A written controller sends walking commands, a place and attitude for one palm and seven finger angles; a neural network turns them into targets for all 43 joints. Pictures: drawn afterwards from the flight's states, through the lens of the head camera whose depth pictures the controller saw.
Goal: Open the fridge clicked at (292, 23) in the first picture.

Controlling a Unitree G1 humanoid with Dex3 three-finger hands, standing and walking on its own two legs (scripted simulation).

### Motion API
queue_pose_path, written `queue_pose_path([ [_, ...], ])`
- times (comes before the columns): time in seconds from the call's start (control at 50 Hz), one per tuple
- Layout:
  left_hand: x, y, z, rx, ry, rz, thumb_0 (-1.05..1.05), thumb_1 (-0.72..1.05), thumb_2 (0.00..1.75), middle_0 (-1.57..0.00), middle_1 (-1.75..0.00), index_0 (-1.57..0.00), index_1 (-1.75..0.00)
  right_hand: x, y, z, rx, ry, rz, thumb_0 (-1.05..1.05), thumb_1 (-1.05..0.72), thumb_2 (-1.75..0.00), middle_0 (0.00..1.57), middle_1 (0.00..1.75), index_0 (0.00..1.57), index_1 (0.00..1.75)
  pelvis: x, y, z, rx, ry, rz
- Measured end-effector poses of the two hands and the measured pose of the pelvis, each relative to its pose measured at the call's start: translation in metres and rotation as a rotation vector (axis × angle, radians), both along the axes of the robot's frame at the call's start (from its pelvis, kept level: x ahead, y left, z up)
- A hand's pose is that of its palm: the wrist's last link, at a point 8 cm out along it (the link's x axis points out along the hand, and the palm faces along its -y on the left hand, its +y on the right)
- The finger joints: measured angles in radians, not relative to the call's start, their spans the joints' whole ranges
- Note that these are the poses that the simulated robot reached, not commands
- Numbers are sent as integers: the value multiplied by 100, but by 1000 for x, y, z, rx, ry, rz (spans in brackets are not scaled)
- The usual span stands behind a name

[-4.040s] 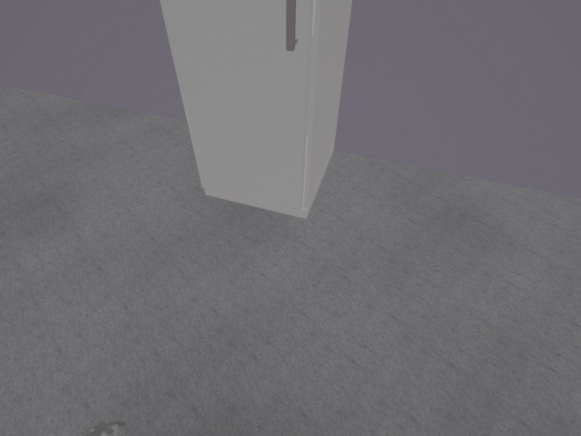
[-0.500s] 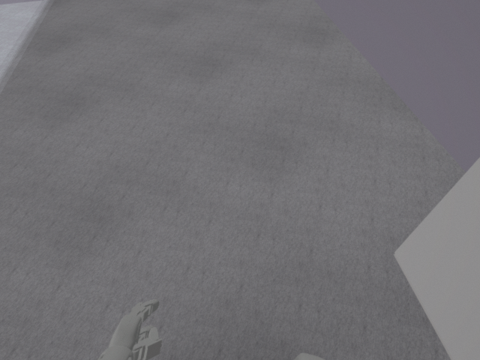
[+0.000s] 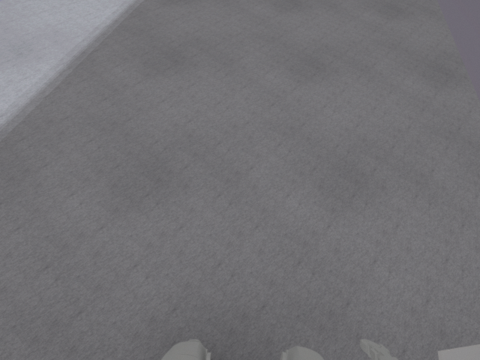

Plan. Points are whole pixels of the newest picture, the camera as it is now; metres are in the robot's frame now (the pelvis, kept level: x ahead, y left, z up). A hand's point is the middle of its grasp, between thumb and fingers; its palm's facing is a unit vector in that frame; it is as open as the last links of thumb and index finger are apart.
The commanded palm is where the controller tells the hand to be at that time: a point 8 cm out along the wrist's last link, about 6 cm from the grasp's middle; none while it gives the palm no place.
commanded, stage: walk to a spot facing it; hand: right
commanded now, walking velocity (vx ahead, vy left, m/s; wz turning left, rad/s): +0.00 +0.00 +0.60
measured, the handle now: out of the picture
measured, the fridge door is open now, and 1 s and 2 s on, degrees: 0 0 0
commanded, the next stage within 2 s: turn to face it in 1.84 s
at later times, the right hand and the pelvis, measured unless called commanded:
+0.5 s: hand out of the picture +0.14 -0.25 -0.16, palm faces -0.21 +0.96 -0.18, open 7.4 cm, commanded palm none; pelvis +0.02 -0.07 +0.02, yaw +18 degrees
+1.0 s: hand (305, 320) +0.21 -0.11 -0.13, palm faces -0.54 +0.79 -0.29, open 7.4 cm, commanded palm none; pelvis +0.00 -0.02 +0.01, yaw +36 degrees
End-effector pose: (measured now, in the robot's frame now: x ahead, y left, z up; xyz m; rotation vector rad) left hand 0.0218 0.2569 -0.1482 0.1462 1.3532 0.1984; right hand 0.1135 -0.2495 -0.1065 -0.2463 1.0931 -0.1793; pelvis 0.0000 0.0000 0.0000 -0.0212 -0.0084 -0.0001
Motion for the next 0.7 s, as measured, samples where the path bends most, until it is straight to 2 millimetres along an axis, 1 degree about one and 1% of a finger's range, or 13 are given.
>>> queue_pose_path([
  [0.1,27,-9,15,-10,-88,24,1,91,90,-19,-29,-20,-30,8,8,4,15,40,40,1,-90,-90,20,30,21,30,8,-2,11,0,15,54],
  [0.18,44,-17,24,2,-145,44,1,90,90,-20,-29,-20,-30,13,7,0,40,57,74,1,-90,-90,21,30,21,30,12,-10,13,5,25,102],
  [0.26,54,-27,32,31,-191,66,1,90,90,-20,-29,-20,-30,16,-4,-9,64,75,99,1,-90,-90,21,30,21,30,14,-25,11,16,33,148],
  [0.32,55,-38,38,67,-220,86,1,90,90,-20,-29,-20,-30,20,-18,-21,81,89,115,1,-90,-90,21,30,21,30,15,-41,7,30,39,182],
  [0.36,49,-47,43,92,-230,103,0,90,90,-20,-29,-20,-30,24,-29,-29,93,101,123,1,-90,-90,21,30,21,30,15,-50,5,26,33,207],
  [0.38,44,-51,47,98,-227,110,0,90,90,-20,-29,-20,-30,26,-33,-29,95,109,133,1,-90,-90,21,30,21,30,15,-54,7,29,30,223],
  [0.46,21,-63,59,118,-196,166,1,90,90,-20,-29,-20,-30,33,-46,-25,95,146,185,1,-90,-90,20,30,21,30,19,-64,16,52,27,283],
  [0.54,0,-72,62,122,-173,231,1,90,90,-20,-29,-21,-30,39,-54,-21,81,177,230,1,-90,-90,20,30,20,30,22,-70,21,63,30,336],
  [0.58,-13,-75,61,118,-161,269,1,90,90,-20,-29,-21,-30,45,-53,-20,71,192,257,1,-90,-90,20,30,20,30,22,-71,22,65,30,362],
  [0.62,-28,-78,57,109,-142,310,1,90,90,-20,-29,-21,-30,52,-48,-20,63,200,288,1,-91,-90,20,30,20,30,22,-70,21,64,29,389],
  [0.66,-46,-81,53,96,-118,355,1,90,90,-20,-29,-21,-30,61,-38,-19,57,200,327,1,-91,-90,20,30,20,30,21,-68,20,60,28,418],
  [0.7,-66,-82,46,81,-91,403,1,90,90,-20,-29,-21,-30,73,-24,-18,51,191,372,1,-91,-90,20,30,20,30,18,-65,18,54,26,447],
])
